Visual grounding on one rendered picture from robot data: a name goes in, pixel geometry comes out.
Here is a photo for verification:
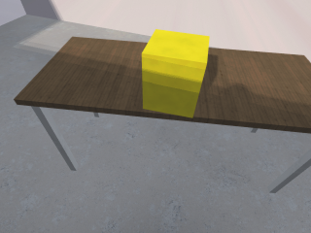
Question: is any table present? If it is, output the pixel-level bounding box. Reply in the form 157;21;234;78
14;36;311;193

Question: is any carton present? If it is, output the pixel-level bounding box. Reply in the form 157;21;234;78
141;29;210;118

